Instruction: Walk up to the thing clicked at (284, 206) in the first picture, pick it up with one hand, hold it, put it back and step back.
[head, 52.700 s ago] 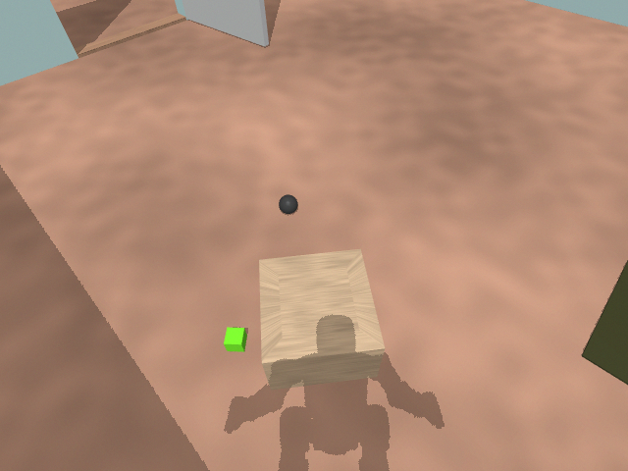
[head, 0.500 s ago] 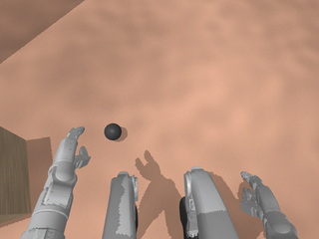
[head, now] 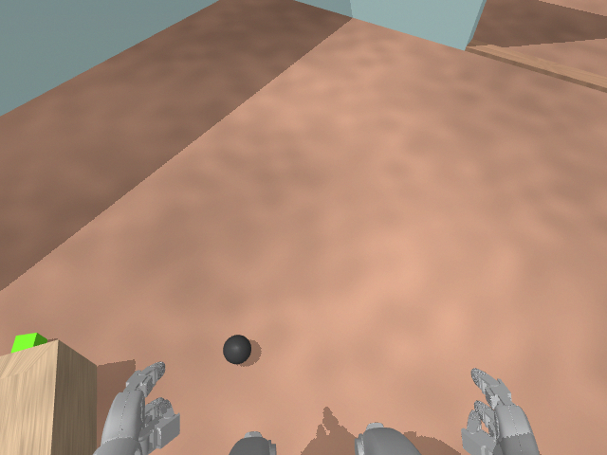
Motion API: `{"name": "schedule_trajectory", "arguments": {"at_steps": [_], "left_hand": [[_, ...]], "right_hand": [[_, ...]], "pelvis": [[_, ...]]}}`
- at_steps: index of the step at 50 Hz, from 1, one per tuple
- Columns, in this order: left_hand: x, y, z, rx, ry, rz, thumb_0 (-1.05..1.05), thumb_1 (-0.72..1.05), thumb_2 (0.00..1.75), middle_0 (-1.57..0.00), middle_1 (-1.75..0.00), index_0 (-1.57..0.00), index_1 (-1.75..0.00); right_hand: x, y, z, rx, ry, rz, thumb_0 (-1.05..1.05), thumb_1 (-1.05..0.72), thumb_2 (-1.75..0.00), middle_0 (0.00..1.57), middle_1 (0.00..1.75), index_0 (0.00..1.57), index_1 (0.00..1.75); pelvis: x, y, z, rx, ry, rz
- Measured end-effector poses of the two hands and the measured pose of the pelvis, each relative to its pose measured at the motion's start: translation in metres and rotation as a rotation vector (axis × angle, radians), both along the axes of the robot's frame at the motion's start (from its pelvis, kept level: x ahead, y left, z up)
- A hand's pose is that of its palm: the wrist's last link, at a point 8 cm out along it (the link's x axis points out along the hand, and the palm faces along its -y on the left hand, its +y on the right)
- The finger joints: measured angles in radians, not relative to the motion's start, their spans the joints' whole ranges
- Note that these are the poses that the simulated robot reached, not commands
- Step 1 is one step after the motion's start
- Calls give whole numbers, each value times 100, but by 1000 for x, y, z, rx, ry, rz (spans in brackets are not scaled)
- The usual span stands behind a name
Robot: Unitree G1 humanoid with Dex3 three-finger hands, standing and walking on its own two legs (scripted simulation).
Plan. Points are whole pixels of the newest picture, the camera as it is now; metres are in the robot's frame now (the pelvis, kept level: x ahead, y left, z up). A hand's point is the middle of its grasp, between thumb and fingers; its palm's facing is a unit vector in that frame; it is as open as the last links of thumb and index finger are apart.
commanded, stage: home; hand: left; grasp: from above
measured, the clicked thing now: (237, 349) +0.49 +0.19 -0.65
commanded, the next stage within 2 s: none
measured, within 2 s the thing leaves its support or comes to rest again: neither
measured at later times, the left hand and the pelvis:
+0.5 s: hand (161, 444) +0.17 +0.18 -0.03, palm faces +0.07 -0.98 -0.19, open 7.4 cm; pelvis +0.01 +0.00 +0.02, yaw +1 degrees
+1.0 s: hand (166, 439) +0.17 +0.18 -0.03, palm faces +0.06 -0.98 -0.19, open 7.4 cm; pelvis +0.01 +0.00 +0.02, yaw +1 degrees
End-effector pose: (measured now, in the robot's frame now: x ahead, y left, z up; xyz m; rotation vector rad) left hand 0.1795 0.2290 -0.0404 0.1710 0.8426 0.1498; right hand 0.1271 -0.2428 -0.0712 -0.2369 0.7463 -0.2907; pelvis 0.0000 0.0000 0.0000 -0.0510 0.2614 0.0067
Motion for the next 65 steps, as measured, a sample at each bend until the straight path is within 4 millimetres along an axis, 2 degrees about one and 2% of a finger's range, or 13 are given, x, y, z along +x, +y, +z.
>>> {"name": "schedule_trajectory", "arguments": {"at_steps": [4,8,12,18,23,39,52,65], "left_hand": [[-12,2,25,0,-17,4,1,91,90,-20,-30,-20,-30],[-20,3,40,-2,-32,10,1,91,90,-20,-30,-20,-30],[-26,5,44,-6,-34,10,1,91,90,-20,-30,-20,-30],[-29,5,40,-19,-18,9,1,91,90,-20,-30,-20,-30],[-29,3,38,-23,-17,5,1,91,90,-20,-30,-20,-30],[-26,0,40,-13,-23,-5,1,91,90,-20,-30,-20,-30],[-24,-1,40,-13,-34,-11,1,91,90,-20,-30,-20,-30],[-25,4,40,-13,-29,-11,1,91,90,-20,-30,-20,-30]], "right_hand": [[10,0,17,-7,-51,0,1,-90,-90,20,30,20,29],[24,3,30,-12,-112,18,1,-90,-90,20,30,20,29],[38,8,40,-15,-168,45,1,-90,-90,20,30,20,29],[50,12,47,-21,-211,87,1,-90,-90,20,30,20,29],[48,12,46,-24,-201,98,1,-90,-90,20,30,20,30],[26,5,32,-16,-133,60,2,-90,-90,20,30,20,30],[33,0,36,-31,-158,58,2,-90,-90,20,30,20,30],[38,7,39,-30,-167,71,2,-90,-90,20,30,20,30]], "pelvis": [[9,1,12,1,-32,4],[14,2,19,1,-58,10],[15,3,22,3,-75,14],[12,2,22,4,-85,19],[11,2,22,5,-87,18],[11,-1,21,7,-86,11],[13,-2,20,8,-86,11],[13,2,21,4,-88,12]]}}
